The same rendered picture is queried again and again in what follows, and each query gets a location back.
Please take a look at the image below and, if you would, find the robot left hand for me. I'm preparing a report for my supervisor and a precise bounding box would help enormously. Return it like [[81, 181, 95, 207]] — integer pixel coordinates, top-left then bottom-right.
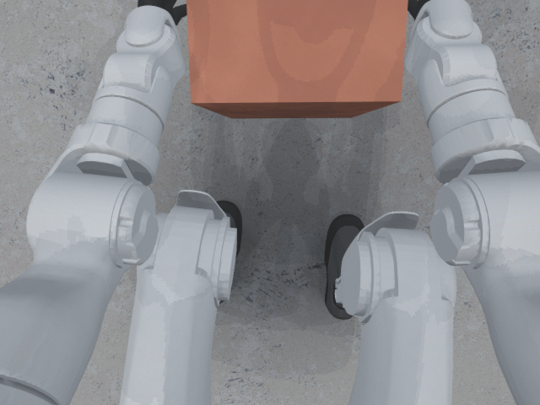
[[138, 0, 187, 26]]

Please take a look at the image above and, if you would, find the robot right upper arm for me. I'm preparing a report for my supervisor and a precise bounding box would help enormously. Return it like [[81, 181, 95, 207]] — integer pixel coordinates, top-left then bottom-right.
[[429, 170, 540, 405]]

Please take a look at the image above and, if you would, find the robot right hand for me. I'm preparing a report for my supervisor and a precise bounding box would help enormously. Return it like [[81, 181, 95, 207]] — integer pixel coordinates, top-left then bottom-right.
[[408, 0, 430, 21]]

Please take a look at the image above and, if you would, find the carton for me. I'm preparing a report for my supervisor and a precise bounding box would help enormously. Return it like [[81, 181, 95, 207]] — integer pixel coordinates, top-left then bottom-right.
[[186, 0, 408, 118]]

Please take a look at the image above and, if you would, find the left robot forearm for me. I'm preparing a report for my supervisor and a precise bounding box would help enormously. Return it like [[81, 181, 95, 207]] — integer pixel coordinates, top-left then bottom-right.
[[26, 5, 186, 249]]

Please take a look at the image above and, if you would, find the robot left shin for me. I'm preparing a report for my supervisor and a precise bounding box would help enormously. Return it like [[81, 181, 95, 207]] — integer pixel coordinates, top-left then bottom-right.
[[137, 190, 227, 279]]

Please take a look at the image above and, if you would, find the robot left upper arm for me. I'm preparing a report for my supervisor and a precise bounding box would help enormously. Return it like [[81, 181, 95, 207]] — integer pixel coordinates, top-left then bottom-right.
[[0, 171, 159, 405]]

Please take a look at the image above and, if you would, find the right robot forearm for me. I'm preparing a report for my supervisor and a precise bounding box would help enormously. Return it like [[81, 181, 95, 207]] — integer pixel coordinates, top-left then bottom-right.
[[404, 0, 540, 184]]

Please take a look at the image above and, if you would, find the robot left foot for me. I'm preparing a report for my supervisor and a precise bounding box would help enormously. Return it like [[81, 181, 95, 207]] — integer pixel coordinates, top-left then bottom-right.
[[216, 201, 242, 304]]

